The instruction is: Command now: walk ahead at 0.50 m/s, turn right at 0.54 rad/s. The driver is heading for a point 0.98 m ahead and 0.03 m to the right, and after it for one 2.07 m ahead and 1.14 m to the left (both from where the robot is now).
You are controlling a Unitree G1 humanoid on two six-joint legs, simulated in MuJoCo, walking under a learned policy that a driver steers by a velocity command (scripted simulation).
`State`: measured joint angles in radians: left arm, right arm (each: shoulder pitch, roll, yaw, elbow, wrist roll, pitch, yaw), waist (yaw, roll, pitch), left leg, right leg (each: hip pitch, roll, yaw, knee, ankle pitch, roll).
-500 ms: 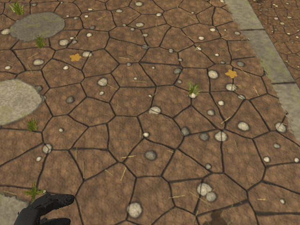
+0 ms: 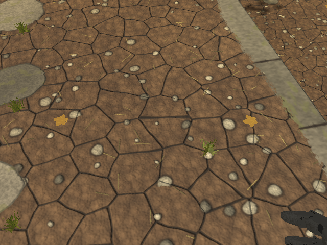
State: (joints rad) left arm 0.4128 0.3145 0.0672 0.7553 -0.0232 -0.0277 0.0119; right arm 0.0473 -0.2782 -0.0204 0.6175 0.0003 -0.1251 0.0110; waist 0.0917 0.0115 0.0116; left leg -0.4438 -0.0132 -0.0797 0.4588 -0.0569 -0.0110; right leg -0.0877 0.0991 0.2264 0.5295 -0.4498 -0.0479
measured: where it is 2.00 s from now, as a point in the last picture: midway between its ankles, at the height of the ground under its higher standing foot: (200, 143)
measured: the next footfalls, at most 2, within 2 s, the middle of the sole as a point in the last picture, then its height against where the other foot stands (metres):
right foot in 0.48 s outside the picture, level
left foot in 1.04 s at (188, 189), level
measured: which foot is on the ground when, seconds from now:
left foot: down 0.00-0.50, up 0.52-1.00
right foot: down 0.00-0.00, up 0.02-0.46, down 0.48-1.00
